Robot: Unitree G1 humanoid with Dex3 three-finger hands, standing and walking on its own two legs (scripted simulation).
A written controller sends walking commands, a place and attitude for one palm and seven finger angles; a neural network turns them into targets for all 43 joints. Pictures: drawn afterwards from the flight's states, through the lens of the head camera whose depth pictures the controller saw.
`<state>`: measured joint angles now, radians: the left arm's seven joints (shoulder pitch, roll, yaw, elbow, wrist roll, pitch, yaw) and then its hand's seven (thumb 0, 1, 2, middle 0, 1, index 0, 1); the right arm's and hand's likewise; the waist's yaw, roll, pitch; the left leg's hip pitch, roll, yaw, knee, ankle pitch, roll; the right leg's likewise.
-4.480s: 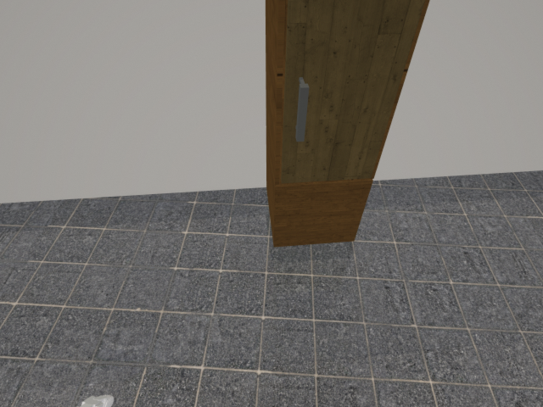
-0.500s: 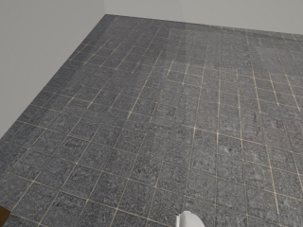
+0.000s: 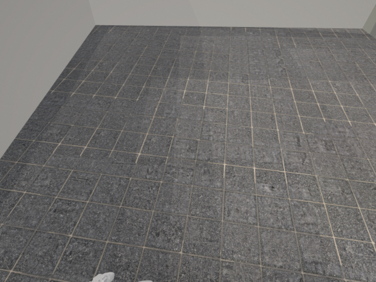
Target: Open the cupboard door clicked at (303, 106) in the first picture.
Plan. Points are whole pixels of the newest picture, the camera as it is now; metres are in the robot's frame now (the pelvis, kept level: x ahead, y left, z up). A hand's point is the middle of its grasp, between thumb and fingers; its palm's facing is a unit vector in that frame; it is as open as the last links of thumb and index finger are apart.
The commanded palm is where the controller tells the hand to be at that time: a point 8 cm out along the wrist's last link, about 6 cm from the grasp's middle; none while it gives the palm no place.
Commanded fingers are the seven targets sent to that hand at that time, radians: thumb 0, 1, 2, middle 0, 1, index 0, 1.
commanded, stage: turn to face it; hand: left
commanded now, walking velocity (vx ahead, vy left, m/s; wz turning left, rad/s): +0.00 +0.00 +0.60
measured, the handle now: out of the picture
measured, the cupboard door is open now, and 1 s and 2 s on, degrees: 0 0 0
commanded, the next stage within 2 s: none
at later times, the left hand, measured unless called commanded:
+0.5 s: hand out of the picture -0.01 +0.27 -0.17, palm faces +0.30 -0.92 -0.24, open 7.4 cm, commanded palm none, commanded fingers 0.00 0.90 0.90 -0.20 -0.30 -0.20 -0.30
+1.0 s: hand out of the picture -0.05 +0.17 -0.14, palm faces +0.54 -0.79 -0.28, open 7.4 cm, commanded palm none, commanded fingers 0.00 0.90 0.90 -0.20 -0.30 -0.20 -0.30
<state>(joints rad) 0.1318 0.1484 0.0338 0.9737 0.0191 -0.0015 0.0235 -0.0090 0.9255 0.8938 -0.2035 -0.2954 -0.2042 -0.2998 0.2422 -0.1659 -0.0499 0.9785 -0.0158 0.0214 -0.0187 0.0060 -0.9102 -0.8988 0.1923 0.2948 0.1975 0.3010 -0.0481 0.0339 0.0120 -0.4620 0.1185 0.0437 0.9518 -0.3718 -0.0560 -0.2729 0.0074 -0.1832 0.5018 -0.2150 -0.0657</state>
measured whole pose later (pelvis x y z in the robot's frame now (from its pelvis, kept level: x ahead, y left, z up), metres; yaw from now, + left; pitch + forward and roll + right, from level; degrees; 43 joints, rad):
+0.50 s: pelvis -0.01 +0.04 +0.01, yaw +15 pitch +3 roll -3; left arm 0.21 0.26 0.10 0.99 0.01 0.06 0.02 0.01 0.91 0.89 -0.20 -0.29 -0.20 -0.30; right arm 0.27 -0.17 -0.06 0.97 -0.02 0.01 0.00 0.01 -0.90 -0.90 0.20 0.30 0.20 0.30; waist -0.03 -0.02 0.04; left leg -0.31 -0.03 -0.02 0.42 -0.15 0.08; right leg -0.46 -0.08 0.01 1.03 -0.36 0.11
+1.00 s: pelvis -0.02 -0.04 +0.01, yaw +34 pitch +0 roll +2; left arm 0.22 0.17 0.03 0.90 0.02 0.02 0.02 0.00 0.91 0.89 -0.20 -0.30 -0.20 -0.30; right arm 0.23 -0.28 -0.12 0.93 -0.03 0.08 0.03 0.01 -0.91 -0.90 0.19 0.30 0.20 0.30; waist -0.04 0.03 0.05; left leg -0.54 0.02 -0.02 1.14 -0.33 -0.09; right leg -0.18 -0.09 -0.15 0.47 -0.29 -0.01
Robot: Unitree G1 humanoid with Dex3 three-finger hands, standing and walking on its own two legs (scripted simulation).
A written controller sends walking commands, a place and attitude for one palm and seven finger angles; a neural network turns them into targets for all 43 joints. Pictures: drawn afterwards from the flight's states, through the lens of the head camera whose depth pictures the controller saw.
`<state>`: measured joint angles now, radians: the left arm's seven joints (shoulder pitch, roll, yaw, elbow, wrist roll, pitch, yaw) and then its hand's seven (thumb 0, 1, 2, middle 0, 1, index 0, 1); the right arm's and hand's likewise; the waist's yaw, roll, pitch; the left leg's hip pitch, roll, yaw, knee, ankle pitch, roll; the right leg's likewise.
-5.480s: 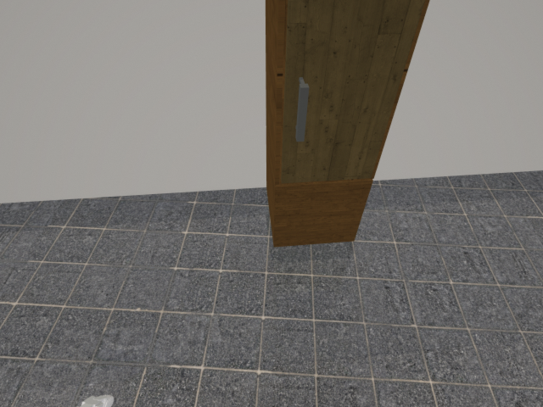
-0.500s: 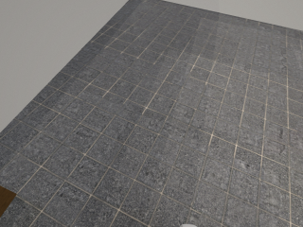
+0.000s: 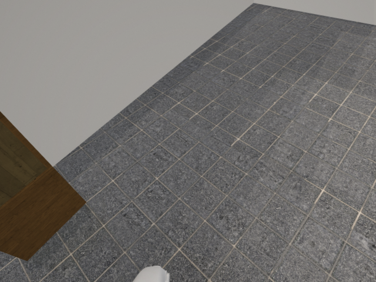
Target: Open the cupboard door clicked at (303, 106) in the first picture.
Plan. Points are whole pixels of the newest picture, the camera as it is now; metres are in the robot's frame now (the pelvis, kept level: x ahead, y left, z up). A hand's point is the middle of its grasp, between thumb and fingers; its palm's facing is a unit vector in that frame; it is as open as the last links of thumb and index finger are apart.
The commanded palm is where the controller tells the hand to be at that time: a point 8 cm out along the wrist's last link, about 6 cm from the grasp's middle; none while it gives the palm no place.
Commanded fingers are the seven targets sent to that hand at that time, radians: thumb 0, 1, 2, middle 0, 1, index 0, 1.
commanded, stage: turn to face it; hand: left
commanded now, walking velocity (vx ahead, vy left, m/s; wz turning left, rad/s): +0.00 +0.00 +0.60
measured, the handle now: out of the picture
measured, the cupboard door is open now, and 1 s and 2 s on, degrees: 0 0 0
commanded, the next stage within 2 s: take the last steps up to it in 1.60 s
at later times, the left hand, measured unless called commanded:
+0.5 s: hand out of the picture +0.04 +0.28 -0.17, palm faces +0.32 -0.91 -0.26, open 7.4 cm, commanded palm none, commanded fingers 0.00 0.90 0.90 -0.20 -0.30 -0.20 -0.30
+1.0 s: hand out of the picture -0.05 +0.19 -0.15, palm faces +0.59 -0.76 -0.27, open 7.4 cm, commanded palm none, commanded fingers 0.00 0.90 0.90 -0.20 -0.30 -0.20 -0.30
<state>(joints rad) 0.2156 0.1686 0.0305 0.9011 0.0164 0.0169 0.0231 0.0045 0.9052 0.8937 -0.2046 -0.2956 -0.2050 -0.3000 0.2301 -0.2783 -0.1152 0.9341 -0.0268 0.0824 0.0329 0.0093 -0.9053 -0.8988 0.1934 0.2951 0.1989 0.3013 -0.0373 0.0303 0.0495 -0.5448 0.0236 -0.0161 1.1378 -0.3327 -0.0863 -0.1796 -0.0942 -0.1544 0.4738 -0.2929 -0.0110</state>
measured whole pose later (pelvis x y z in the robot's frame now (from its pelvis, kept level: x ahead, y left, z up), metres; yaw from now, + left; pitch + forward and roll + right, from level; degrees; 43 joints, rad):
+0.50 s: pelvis +0.01 +0.04 +0.00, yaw +17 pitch +1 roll +0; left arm 0.16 0.26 0.07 0.89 0.01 0.06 0.01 0.01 0.91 0.89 -0.20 -0.29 -0.20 -0.30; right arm 0.17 -0.22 -0.05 0.90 -0.02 0.02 0.01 0.01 -0.90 -0.90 0.20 0.30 0.20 0.30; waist -0.01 -0.02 0.07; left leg -0.25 -0.02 -0.04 0.49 -0.26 0.02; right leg -0.48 -0.10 -0.02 1.02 -0.42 0.11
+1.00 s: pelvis +0.01 -0.01 +0.00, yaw +37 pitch -1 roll +2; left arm 0.24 0.18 0.03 0.90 0.02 0.02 0.02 0.00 0.90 0.89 -0.21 -0.30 -0.21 -0.30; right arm 0.22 -0.28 -0.10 0.96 -0.02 0.10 0.04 0.01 -0.91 -0.90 0.19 0.30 0.20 0.30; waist -0.02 0.02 0.07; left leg -0.46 0.05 0.02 1.04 -0.39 -0.09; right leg -0.20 -0.14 -0.25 0.51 -0.28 -0.01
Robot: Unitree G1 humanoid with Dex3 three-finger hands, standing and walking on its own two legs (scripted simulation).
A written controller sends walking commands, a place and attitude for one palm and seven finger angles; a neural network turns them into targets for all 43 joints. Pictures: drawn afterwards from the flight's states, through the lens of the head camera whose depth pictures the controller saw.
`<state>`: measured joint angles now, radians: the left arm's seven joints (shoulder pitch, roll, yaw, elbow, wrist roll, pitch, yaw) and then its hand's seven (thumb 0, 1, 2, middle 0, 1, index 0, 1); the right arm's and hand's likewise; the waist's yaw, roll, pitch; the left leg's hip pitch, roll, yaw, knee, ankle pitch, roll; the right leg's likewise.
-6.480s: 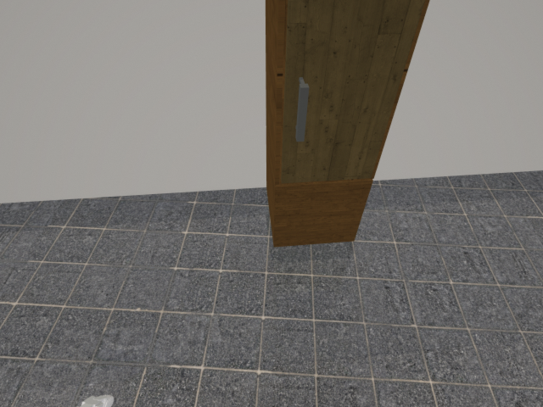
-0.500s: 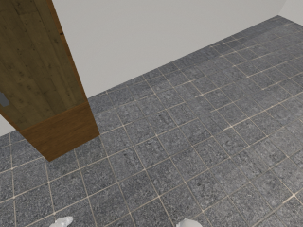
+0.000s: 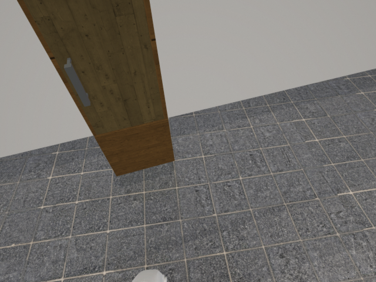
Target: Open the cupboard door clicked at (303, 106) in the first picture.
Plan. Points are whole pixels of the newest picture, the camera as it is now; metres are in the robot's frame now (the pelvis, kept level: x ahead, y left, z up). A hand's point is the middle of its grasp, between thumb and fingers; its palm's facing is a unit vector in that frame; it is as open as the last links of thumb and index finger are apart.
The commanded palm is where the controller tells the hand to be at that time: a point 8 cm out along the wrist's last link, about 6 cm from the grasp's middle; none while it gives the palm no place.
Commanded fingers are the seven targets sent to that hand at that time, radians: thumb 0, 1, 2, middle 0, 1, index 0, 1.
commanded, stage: turn to face it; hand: left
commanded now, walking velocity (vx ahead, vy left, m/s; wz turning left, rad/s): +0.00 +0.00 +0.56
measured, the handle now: (78, 82) +0.76 +0.45 -0.03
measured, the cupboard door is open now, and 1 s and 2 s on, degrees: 0 0 0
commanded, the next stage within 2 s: take the last steps up to it in 0.60 s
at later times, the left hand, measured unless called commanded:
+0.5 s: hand out of the picture +0.02 +0.28 -0.17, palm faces +0.25 -0.94 -0.23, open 7.4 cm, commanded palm none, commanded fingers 0.00 0.90 0.90 -0.20 -0.30 -0.20 -0.30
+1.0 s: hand out of the picture -0.08 +0.17 -0.15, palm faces +0.40 -0.89 -0.24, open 7.3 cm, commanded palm none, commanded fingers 0.00 0.90 0.90 -0.20 -0.30 -0.20 -0.30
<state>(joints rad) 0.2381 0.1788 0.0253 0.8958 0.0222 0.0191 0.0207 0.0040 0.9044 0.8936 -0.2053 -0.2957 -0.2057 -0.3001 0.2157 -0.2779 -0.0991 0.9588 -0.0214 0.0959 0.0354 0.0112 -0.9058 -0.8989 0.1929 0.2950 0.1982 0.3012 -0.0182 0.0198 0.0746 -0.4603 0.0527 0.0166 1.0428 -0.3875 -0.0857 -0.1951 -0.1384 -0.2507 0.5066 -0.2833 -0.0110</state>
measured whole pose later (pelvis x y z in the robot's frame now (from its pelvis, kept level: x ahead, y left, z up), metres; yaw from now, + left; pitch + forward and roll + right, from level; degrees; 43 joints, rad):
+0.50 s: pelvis -0.01 +0.06 +0.00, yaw +12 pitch -1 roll -1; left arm 0.19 0.24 0.06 0.95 0.01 0.06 0.02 0.00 0.91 0.89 -0.20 -0.29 -0.20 -0.30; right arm 0.19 -0.17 -0.03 0.94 -0.02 0.02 0.00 0.01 -0.90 -0.90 0.20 0.30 0.20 0.30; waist 0.00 -0.02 0.04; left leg -0.21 -0.04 0.02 0.43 -0.21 0.07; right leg -0.45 -0.10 -0.03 1.02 -0.38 0.10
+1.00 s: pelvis -0.01 +0.00 +0.01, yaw +20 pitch -2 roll +1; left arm 0.37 0.14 0.03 1.06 0.02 -0.03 0.02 0.00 0.93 0.89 -0.20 -0.30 -0.20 -0.30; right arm 0.32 -0.22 -0.09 1.07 -0.04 0.05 0.02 0.01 -0.91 -0.90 0.19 0.30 0.20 0.30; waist 0.00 0.04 -0.03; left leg -0.45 0.08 0.01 1.00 -0.26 -0.04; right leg -0.10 -0.04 -0.13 0.35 -0.22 -0.03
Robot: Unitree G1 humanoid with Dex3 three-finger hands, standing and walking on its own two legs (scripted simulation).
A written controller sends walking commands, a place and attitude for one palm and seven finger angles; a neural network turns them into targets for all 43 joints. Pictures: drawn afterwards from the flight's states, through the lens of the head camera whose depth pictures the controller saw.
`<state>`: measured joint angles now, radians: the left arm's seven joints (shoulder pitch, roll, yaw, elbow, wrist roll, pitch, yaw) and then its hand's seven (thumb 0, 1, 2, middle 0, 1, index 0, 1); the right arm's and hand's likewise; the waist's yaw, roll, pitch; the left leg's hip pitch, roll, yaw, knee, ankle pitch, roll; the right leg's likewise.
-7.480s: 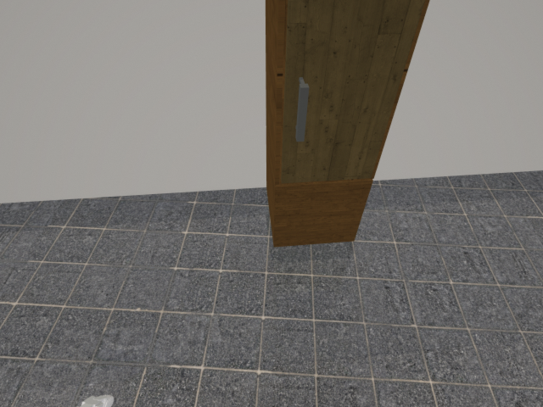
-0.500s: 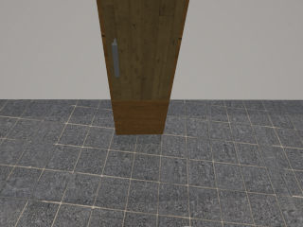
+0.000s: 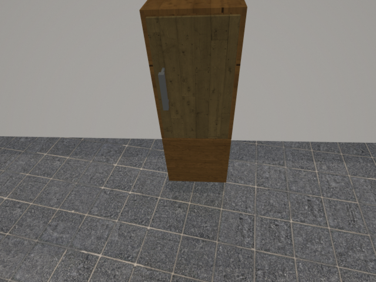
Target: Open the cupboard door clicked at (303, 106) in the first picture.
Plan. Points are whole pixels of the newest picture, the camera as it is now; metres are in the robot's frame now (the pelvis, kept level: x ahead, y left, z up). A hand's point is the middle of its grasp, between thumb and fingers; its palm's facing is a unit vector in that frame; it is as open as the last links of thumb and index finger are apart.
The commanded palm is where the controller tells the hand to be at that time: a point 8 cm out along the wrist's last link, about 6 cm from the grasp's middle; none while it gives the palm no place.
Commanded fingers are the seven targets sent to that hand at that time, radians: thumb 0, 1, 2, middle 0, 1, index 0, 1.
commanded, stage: take the last steps up to it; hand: left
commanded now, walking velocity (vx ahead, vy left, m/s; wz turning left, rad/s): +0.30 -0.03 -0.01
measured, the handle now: (164, 89) +0.87 +0.16 -0.04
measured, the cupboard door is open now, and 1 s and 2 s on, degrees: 0 0 0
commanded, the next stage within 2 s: come to a stop and stand still in 0.86 s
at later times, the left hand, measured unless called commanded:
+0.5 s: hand out of the picture +0.11 +0.24 -0.18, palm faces +0.04 -0.99 -0.15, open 7.4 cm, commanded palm none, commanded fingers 0.00 0.90 0.90 -0.20 -0.30 -0.20 -0.30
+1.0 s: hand (153, 214) +0.36 +0.14 -0.17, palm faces +0.00 -0.97 -0.23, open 7.1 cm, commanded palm none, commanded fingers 0.00 0.90 0.90 -0.20 -0.30 -0.20 -0.30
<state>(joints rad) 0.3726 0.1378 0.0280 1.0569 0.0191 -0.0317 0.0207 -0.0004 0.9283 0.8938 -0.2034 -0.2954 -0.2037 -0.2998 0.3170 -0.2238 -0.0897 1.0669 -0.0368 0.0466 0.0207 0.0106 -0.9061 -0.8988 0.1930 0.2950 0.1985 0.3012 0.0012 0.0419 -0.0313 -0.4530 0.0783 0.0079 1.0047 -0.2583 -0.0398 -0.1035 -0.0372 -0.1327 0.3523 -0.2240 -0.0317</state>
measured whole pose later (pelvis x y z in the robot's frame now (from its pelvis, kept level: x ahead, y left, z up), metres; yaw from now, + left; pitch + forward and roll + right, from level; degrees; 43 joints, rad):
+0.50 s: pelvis +0.10 +0.06 +0.00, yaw -2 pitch -2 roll +0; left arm 0.31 0.19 0.07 1.09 0.03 0.01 -0.01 0.01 0.91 0.89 -0.20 -0.29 -0.20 -0.30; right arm 0.37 -0.13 -0.04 1.09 -0.02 -0.07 -0.03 -0.01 -0.94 -0.90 0.20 0.30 0.20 0.30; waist 0.00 -0.05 -0.02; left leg -0.05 0.03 0.17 0.33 -0.25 0.02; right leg -0.57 -0.11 -0.05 1.08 -0.19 0.03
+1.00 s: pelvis +0.27 -0.04 -0.01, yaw -2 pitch -1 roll +0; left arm 0.18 0.15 0.05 1.04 0.01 -0.06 0.02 -0.03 0.96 0.89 -0.20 -0.30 -0.20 -0.30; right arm 0.29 -0.18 -0.07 1.07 -0.03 -0.01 -0.01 0.01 -0.91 -0.90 0.19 0.29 0.20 0.30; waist -0.04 0.04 0.03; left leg -0.48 0.11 0.06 1.06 -0.33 -0.01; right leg -0.25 -0.01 -0.19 0.44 -0.18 -0.07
